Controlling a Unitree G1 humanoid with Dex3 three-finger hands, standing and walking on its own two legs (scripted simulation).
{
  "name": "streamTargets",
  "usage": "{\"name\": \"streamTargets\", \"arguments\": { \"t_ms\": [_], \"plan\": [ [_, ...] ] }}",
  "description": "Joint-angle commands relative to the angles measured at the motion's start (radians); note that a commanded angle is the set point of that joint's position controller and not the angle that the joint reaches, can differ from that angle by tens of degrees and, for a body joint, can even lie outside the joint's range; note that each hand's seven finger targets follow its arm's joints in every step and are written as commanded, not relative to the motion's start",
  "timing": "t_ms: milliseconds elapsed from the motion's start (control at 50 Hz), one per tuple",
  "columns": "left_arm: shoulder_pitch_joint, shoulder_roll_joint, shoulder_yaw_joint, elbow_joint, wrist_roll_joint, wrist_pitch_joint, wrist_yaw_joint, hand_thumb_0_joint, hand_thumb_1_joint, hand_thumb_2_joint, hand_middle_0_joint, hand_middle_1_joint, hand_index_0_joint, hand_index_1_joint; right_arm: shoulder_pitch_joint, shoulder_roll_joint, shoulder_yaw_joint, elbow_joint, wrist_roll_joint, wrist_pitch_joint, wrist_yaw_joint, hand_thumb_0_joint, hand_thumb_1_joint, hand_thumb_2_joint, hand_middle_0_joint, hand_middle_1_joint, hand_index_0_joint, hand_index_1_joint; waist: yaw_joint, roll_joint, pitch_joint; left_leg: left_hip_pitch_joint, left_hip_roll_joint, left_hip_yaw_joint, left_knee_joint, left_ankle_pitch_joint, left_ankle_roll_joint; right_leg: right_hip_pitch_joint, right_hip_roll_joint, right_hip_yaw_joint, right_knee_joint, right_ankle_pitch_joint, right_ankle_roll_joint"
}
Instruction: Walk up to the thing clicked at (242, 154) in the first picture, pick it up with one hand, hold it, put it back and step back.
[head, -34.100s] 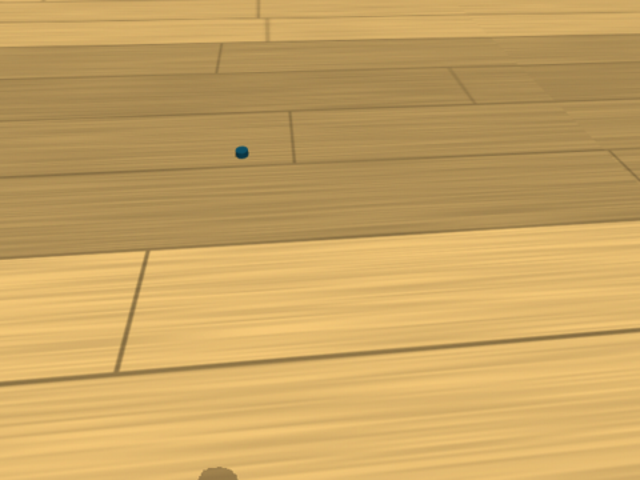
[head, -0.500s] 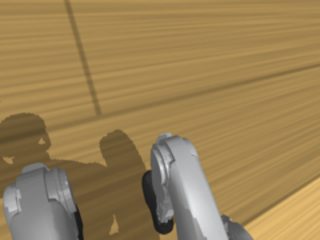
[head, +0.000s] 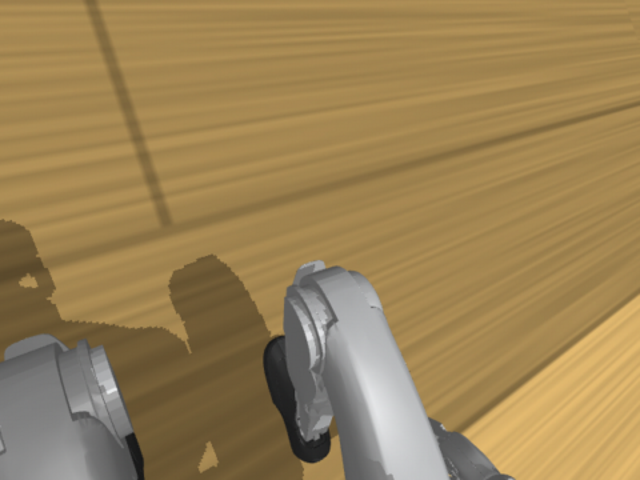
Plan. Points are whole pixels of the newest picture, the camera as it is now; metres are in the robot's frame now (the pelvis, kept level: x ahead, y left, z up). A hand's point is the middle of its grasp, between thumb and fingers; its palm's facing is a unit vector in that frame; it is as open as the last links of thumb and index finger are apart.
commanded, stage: rest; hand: left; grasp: from above
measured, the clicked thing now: out of the picture +0.45 +0.35 -0.27
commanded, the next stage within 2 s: open in 0.70 s
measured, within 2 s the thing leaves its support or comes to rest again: rests again in 0.36 s
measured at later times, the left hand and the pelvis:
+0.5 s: hand out of the picture +0.44 +0.33 -0.25, palm faces -0.45 -0.16 -0.88, open 6.7 cm; pelvis +0.00 +0.00 +0.00, yaw -1 degrees
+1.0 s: hand out of the picture +0.44 +0.33 -0.25, palm faces -0.46 -0.16 -0.87, open 7.7 cm; pelvis -0.01 +0.00 +0.00, yaw -2 degrees
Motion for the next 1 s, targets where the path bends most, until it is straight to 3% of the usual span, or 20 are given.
{"name": "streamTargets", "arguments": {
  "t_ms": [0,60,80,100,120,140,160,200,320,340,360,400,500,600,660,720,780,860,880,980],
  "plan": [
    [-0.255,0.263,0.013,-0.114,-0.009,0.005,0.043,0.000,0.809,0.499,-1.108,-0.527,-1.146,-0.488,0.201,-0.308,-0.086,0.008,-0.002,-0.007,-0.008,0.000,-0.905,-0.899,0.200,0.300,0.200,0.300,-0.022,0.504,-0.684,0.554,0.017,0.128,-0.247,0.269,0.033,0.350,0.036,-0.141,-0.200,0.318,-0.091],
    [-0.263,0.233,-0.012,-0.083,-0.019,-0.004,0.040,0.000,0.806,0.492,-1.087,-0.551,-1.132,-0.504,0.194,-0.314,-0.075,-0.002,-0.002,-0.020,0.000,0.000,-0.905,-0.899,0.200,0.300,0.200,0.300,-0.054,0.468,-0.632,0.512,0.017,0.126,-0.226,0.249,0.041,0.348,0.037,-0.140,-0.202,0.314,-0.084],
    [-0.256,0.292,0.033,-0.094,-0.016,-0.008,0.047,0.000,0.804,0.486,-1.094,-0.527,-1.135,-0.484,0.210,-0.325,-0.077,0.016,-0.007,-0.018,-0.001,0.000,-0.904,-0.899,0.200,0.300,0.200,0.300,-0.046,0.465,-0.661,0.522,0.018,0.125,-0.228,0.260,0.040,0.367,0.037,-0.145,-0.205,0.321,-0.083],
    [-0.262,0.268,0.004,-0.109,-0.016,-0.014,0.046,0.000,0.820,0.479,-1.100,-0.539,-1.145,-0.491,0.194,-0.323,-0.073,-0.007,-0.004,-0.021,-0.002,0.000,-0.903,-0.899,0.200,0.300,0.200,0.300,-0.036,0.481,-0.664,0.523,0.016,0.124,-0.231,0.256,0.039,0.363,0.037,-0.143,-0.208,0.314,-0.085],
    [-0.240,0.305,0.035,-0.080,-0.018,-0.017,0.052,0.000,0.812,0.469,-1.101,-0.519,-1.143,-0.475,0.200,-0.324,-0.072,0.011,-0.008,-0.018,-0.002,0.000,-0.904,-0.899,0.200,0.300,0.200,0.300,-0.038,0.473,-0.666,0.527,0.019,0.119,-0.237,0.248,0.037,0.366,0.037,-0.149,-0.205,0.305,-0.087],
    [-0.252,0.256,-0.010,-0.095,-0.013,-0.022,0.049,0.000,0.802,0.467,-1.087,-0.534,-1.132,-0.486,0.185,-0.317,-0.067,-0.009,-0.008,-0.020,-0.001,0.000,-0.904,-0.899,0.200,0.300,0.200,0.300,-0.039,0.486,-0.660,0.524,0.018,0.122,-0.238,0.241,0.037,0.361,0.039,-0.147,-0.210,0.299,-0.086],
    [-0.251,0.255,-0.011,-0.059,-0.013,-0.021,0.052,0.000,0.793,0.468,-1.081,-0.536,-1.126,-0.489,0.182,-0.315,-0.065,0.003,-0.012,-0.024,0.002,0.000,-0.905,-0.900,0.200,0.300,0.200,0.300,-0.056,0.470,-0.632,0.507,0.021,0.120,-0.230,0.218,0.039,0.350,0.041,-0.148,-0.205,0.286,-0.086],
    [-0.250,0.297,0.022,-0.090,-0.012,-0.026,0.061,0.000,0.777,0.499,-1.076,-0.534,-1.114,-0.494,0.204,-0.330,-0.067,0.007,-0.010,-0.023,0.000,0.000,-0.903,-0.899,0.200,0.300,0.200,0.300,-0.047,0.465,-0.660,0.518,0.019,0.117,-0.229,0.240,0.040,0.376,0.041,-0.151,-0.210,0.307,-0.082],
    [-0.264,0.272,-0.006,-0.053,-0.008,-0.027,0.076,0.000,0.796,0.475,-1.085,-0.521,-1.125,-0.478,0.184,-0.335,-0.054,0.001,-0.014,-0.034,0.009,0.000,-0.904,-0.900,0.200,0.300,0.200,0.300,-0.066,0.476,-0.609,0.519,0.023,0.109,-0.224,0.243,0.035,0.344,0.041,-0.162,-0.193,0.309,-0.083],
    [-0.260,0.298,0.001,-0.058,-0.007,-0.029,0.080,0.000,0.806,0.472,-1.092,-0.524,-1.134,-0.480,0.169,-0.336,-0.051,-0.002,-0.016,-0.038,0.009,0.000,-0.904,-0.900,0.200,0.300,0.200,0.300,-0.054,0.483,-0.616,0.520,0.024,0.108,-0.228,0.229,0.035,0.337,0.044,-0.161,-0.199,0.295,-0.084],
    [-0.286,0.269,-0.027,-0.092,-0.007,-0.033,0.079,0.000,0.808,0.469,-1.100,-0.518,-1.140,-0.476,0.172,-0.333,-0.045,-0.012,-0.019,-0.040,0.011,0.000,-0.905,-0.901,0.200,0.300,0.200,0.300,-0.063,0.503,-0.618,0.525,0.021,0.109,-0.233,0.232,0.034,0.347,0.044,-0.162,-0.202,0.299,-0.084],
    [-0.242,0.309,0.000,-0.049,-0.004,-0.025,0.089,0.000,0.787,0.455,-1.083,-0.510,-1.124,-0.467,0.174,-0.343,-0.047,-0.005,-0.017,-0.041,0.013,0.000,-0.906,-0.901,0.200,0.300,0.200,0.300,-0.051,0.483,-0.629,0.525,0.025,0.107,-0.230,0.237,0.033,0.360,0.046,-0.163,-0.200,0.303,-0.083],
    [-0.244,0.312,0.009,-0.027,-0.002,-0.012,0.096,0.000,0.784,0.452,-1.084,-0.493,-1.122,-0.454,0.180,-0.343,-0.038,-0.004,-0.023,-0.053,0.024,0.000,-0.905,-0.901,0.200,0.300,0.200,0.300,-0.067,0.487,-0.603,0.529,0.028,0.102,-0.225,0.257,0.032,0.357,0.046,-0.168,-0.190,0.321,-0.081],
    [-0.238,0.299,-0.019,-0.021,-0.009,-0.009,0.095,0.000,0.778,0.433,-1.078,-0.488,-1.117,-0.447,0.162,-0.355,-0.029,-0.017,-0.024,-0.062,0.026,0.000,-0.906,-0.901,0.200,0.300,0.200,0.300,-0.073,0.486,-0.598,0.514,0.027,0.099,-0.224,0.233,0.035,0.360,0.050,-0.170,-0.199,0.304,-0.081],
    [-0.230,0.332,0.013,-0.017,-0.014,-0.012,0.094,0.000,0.791,0.458,-1.092,-0.484,-1.127,-0.448,0.179,-0.354,-0.023,-0.010,-0.026,-0.064,0.029,0.000,-0.904,-0.901,0.200,0.300,0.200,0.300,-0.073,0.465,-0.595,0.515,0.028,0.097,-0.219,0.251,0.036,0.381,0.047,-0.169,-0.200,0.320,-0.077],
    [-0.233,0.308,-0.014,0.002,-0.018,-0.012,0.084,0.000,0.793,0.447,-1.091,-0.489,-1.127,-0.450,0.167,-0.353,-0.017,-0.014,-0.024,-0.069,0.033,0.000,-0.906,-0.901,0.200,0.300,0.200,0.300,-0.087,0.453,-0.559,0.498,0.030,0.094,-0.209,0.238,0.039,0.361,0.048,-0.170,-0.197,0.312,-0.075],
    [-0.223,0.331,-0.003,0.008,-0.026,-0.019,0.085,0.000,0.771,0.428,-1.079,-0.472,-1.115,-0.435,0.165,-0.359,-0.012,-0.018,-0.021,-0.070,0.031,0.000,-0.906,-0.902,0.200,0.300,0.200,0.300,-0.080,0.441,-0.562,0.489,0.028,0.093,-0.218,0.228,0.040,0.371,0.049,-0.169,-0.205,0.300,-0.076],
    [-0.227,0.345,0.000,-0.008,-0.023,-0.023,0.090,0.000,0.451,0.380,-0.759,-0.490,-0.795,-0.449,0.162,-0.354,-0.004,-0.022,-0.021,-0.063,0.028,0.000,-0.896,-0.898,0.201,0.301,0.201,0.301,-0.072,0.458,-0.586,0.497,0.030,0.088,-0.226,0.225,0.036,0.384,0.052,-0.170,-0.205,0.295,-0.079],
    [-0.227,0.322,-0.022,-0.005,-0.023,-0.023,0.087,0.000,0.371,0.380,-0.679,-0.499,-0.715,-0.461,0.156,-0.364,-0.011,-0.032,-0.026,-0.063,0.027,0.000,-0.898,-0.899,0.201,0.301,0.201,0.301,-0.080,0.458,-0.581,0.491,0.031,0.092,-0.217,0.226,0.040,0.386,0.055,-0.165,-0.208,0.303,-0.077],
    [-0.238,0.347,-0.007,-0.016,-0.028,-0.026,0.090,0.000,0.043,0.492,-0.523,-0.588,-0.551,-0.559,0.166,-0.370,-0.008,-0.029,-0.024,-0.070,0.025,0.000,-0.895,-0.898,0.201,0.301,0.201,0.301,-0.080,0.459,-0.558,0.489,0.031,0.088,-0.225,0.207,0.038,0.368,0.053,-0.172,-0.211,0.281,-0.078]
  ]
}}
